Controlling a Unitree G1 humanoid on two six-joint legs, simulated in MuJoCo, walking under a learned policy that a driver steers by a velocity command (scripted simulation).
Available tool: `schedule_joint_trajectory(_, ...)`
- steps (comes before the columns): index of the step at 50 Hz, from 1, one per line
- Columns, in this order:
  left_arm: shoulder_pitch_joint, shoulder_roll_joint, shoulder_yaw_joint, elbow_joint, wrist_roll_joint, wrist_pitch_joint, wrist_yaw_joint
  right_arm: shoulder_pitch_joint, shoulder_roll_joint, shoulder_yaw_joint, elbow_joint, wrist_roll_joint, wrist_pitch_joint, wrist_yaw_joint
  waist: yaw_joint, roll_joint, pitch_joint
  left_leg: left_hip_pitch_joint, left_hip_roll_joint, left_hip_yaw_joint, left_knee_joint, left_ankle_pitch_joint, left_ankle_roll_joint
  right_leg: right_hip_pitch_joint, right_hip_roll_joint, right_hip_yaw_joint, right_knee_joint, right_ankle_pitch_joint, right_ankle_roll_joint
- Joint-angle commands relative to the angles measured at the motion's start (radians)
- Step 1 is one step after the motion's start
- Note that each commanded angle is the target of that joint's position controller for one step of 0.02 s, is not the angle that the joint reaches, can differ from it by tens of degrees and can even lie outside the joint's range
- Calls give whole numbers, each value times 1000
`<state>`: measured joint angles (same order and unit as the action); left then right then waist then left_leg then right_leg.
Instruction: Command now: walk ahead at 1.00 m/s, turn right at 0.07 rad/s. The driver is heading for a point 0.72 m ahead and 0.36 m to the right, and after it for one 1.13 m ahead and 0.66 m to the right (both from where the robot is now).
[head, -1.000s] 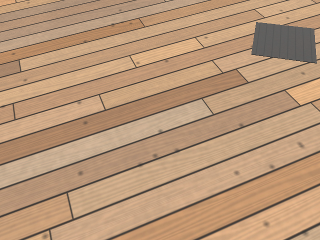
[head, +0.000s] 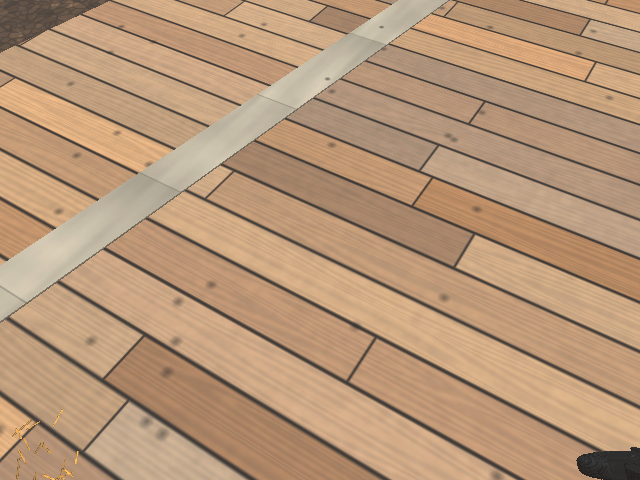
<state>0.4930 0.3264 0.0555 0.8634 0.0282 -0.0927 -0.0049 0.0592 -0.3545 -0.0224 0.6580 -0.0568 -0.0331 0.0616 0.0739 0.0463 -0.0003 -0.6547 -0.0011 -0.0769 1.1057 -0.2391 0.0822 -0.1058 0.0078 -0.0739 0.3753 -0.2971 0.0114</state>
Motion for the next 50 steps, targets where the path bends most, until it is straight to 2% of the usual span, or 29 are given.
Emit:
schedule_joint_trajectory(1,-110,87,8,-68,-15,-29,-10,-98,-9,33,-115,0,-24,27,-97,-102,124,41,66,60,-311,163,-32,-171,-179,219,-327,126,-174)
schedule_joint_trajectory(3,-81,148,24,-56,-23,-32,-18,-126,3,42,-110,15,-31,37,-85,-107,118,267,28,116,-400,221,-32,-246,-195,197,-382,304,-177)
schedule_joint_trajectory(5,-53,188,32,-38,-25,-28,-23,-102,-37,26,-94,17,-33,17,-100,-104,83,330,3,118,-463,189,-23,-122,-211,179,-294,563,-169)
schedule_joint_trajectory(7,-30,214,37,-17,-25,-18,-17,129,-85,-5,-19,4,-41,-18,-212,-97,-82,604,-57,125,-515,84,-8,-65,-173,134,78,850,-140)
schedule_joint_trajectory(8,-41,202,33,-22,-27,-17,-15,297,-126,-27,27,-8,-44,-40,-295,-98,-172,842,14,70,-508,39,-4,-216,-125,128,350,701,-126)
schedule_joint_trajectory(9,-33,65,5,-50,-11,-17,-13,462,-214,-54,50,-30,-52,-63,-305,109,-306,1024,294,-238,-558,-337,-6,-394,-42,115,743,66,-124)
schedule_joint_trajectory(10,41,3,-7,-102,-60,-10,-13,426,-260,-63,27,-27,-43,-69,-221,268,-405,1035,477,-734,-825,-598,36,-580,33,172,992,-174,-128)
schedule_joint_trajectory(11,-28,63,6,-97,-46,6,-8,320,-185,-57,28,-9,-37,-70,-182,141,-238,909,430,-677,-874,-611,49,-671,-29,171,1039,-57,-130)
schedule_joint_trajectory(13,-120,47,5,-86,-27,24,-21,224,-56,-32,39,2,-53,-62,-133,24,-35,687,338,-348,-855,-222,47,-655,-99,150,952,52,-112)
schedule_joint_trajectory(17,-190,-15,1,-108,-4,82,-51,259,21,-17,114,40,-88,-59,-66,32,48,584,262,-34,-926,113,6,-660,-148,131,899,81,-87)
schedule_joint_trajectory(21,-372,-31,-21,-198,-5,85,-74,264,31,-15,148,36,-107,-60,-51,35,103,561,201,214,-971,401,-16,-680,-131,52,732,267,-95)
schedule_joint_trajectory(25,-487,-9,-36,-238,-7,81,-98,306,-54,-27,171,36,-105,-79,-47,-20,120,598,181,356,-955,873,-63,-457,-20,-115,402,372,-157)
schedule_joint_trajectory(28,-236,74,-10,-169,-8,81,-82,289,-155,-53,151,25,-66,-106,105,59,-47,685,236,343,-569,1357,-78,-163,84,-129,380,245,-211)
schedule_joint_trajectory(29,-25,120,16,-107,-7,80,-67,235,-173,-60,130,18,-47,-107,203,61,-137,611,252,315,-301,1333,-63,53,93,-76,363,190,-248)
schedule_joint_trajectory(30,110,165,47,-54,-14,80,-40,221,-161,-62,127,12,-36,-93,237,-21,-179,449,176,313,72,868,-59,263,82,9,289,131,-281)
schedule_joint_trajectory(31,13,238,65,-52,-26,90,-16,214,-2,-21,90,-3,-48,-69,111,-278,-67,108,-8,284,465,-187,-82,313,-52,254,284,208,-320)
schedule_joint_trajectory(32,-40,341,88,-107,1,102,-15,286,-25,-14,-28,28,-68,-69,27,-339,-273,-204,-64,65,657,-278,-108,581,-234,782,80,72,-530)
schedule_joint_trajectory(33,-61,285,87,-137,-6,101,-7,209,-69,-10,-35,17,-94,-73,54,-124,-220,-269,-5,-22,577,-189,-96,511,-276,906,-90,0,-497)
schedule_joint_trajectory(34,-98,227,73,-127,-9,94,3,187,-80,-8,-28,22,-104,-73,-3,-2,-55,-232,30,-21,460,-128,-98,321,-257,828,-119,144,-453)
schedule_joint_trajectory(37,-186,154,45,-125,-27,56,8,203,-56,-2,-11,-10,-47,-80,-129,102,69,8,99,-1,241,-165,-153,-83,-151,529,-76,783,-386)
schedule_joint_trajectory(38,-194,154,42,-126,-31,48,3,192,-45,0,-28,-8,-27,-80,-142,90,60,83,106,15,129,-179,-169,-172,-111,460,-83,867,-369)
schedule_joint_trajectory(39,-285,85,30,-197,-69,11,-1,88,-66,-27,-73,47,-70,-89,-128,100,44,116,64,-42,5,-153,-174,-228,-58,495,-93,754,-349)
schedule_joint_trajectory(40,-311,129,42,-195,-79,6,8,18,-31,-17,-106,43,-84,-94,-130,75,45,133,38,-12,-141,-104,-183,-258,-17,452,-69,774,-327)
schedule_joint_trajectory(42,-269,174,66,-178,-81,40,39,-53,38,0,-131,39,-96,-94,-76,32,-27,265,-66,47,-441,143,-181,-277,81,367,-3,741,-225)
schedule_joint_trajectory(44,-156,158,71,-136,-72,78,58,-80,39,-12,-144,57,-95,-84,-23,-42,-90,410,-158,72,-587,372,-175,-270,116,403,62,591,-121)
schedule_joint_trajectory(46,-170,111,63,-145,-69,94,64,-66,1,-36,-158,76,-86,-79,-47,-127,-83,483,-149,9,-655,417,-166,-270,124,462,157,447,-77)
schedule_joint_trajectory(48,-261,67,52,-194,-64,93,58,113,-37,-63,-119,60,-80,-91,-164,-150,-173,699,-60,-32,-758,580,-125,-264,169,419,423,371,-12)
schedule_joint_trajectory(49,-205,-37,21,-217,-29,98,50,236,-50,-60,-91,44,-72,-100,-166,-24,-317,946,187,-213,-622,858,-37,-375,209,336,721,-271,13)
schedule_joint_trajectory(50,-37,-40,9,-239,-32,97,39,247,-57,-43,-123,-6,-59,-97,-89,165,-457,1067,446,-535,-556,1227,126,-480,229,335,989,-553,36)
